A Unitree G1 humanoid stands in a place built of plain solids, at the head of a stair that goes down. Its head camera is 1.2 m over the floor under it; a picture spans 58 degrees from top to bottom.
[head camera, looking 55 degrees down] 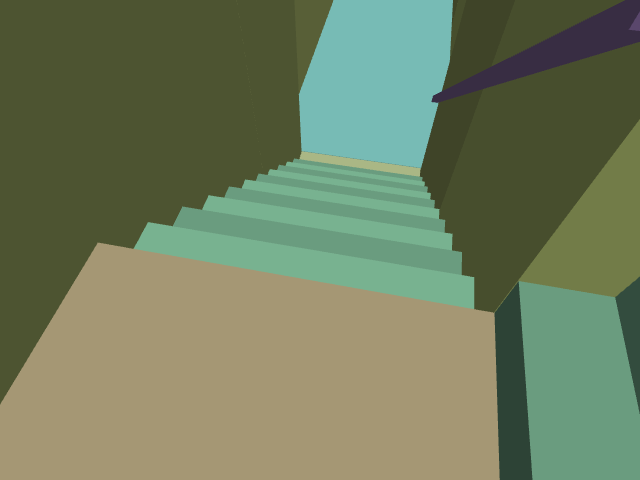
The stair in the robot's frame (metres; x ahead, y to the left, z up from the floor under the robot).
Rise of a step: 0.19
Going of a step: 0.24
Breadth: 1.30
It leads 11 degrees to the right of straight ahead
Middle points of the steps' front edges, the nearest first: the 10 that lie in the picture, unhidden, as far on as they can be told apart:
0.70 0.11 0.00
0.94 0.06 -0.19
1.18 0.01 -0.39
1.42 -0.04 -0.58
1.65 -0.08 -0.77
1.89 -0.13 -0.97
2.13 -0.18 -1.16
2.37 -0.23 -1.36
2.61 -0.28 -1.55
2.85 -0.32 -1.74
